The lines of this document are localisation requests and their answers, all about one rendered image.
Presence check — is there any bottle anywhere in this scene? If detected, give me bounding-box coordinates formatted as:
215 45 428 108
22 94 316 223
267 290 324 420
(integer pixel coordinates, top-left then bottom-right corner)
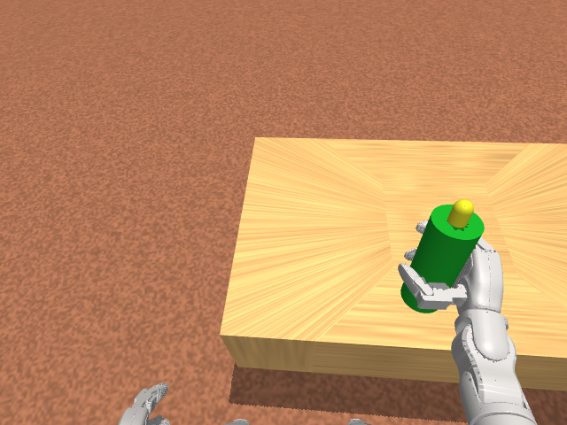
400 199 485 313

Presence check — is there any left robot hand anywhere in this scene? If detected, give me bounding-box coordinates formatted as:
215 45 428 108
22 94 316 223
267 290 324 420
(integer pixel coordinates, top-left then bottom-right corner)
118 382 170 425

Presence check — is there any right robot arm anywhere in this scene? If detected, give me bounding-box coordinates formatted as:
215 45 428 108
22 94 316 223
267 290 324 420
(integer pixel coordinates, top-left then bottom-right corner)
451 308 537 425

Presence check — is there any right robot hand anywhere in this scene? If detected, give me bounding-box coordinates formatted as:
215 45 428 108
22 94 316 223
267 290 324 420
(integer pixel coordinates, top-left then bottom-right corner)
398 220 503 315

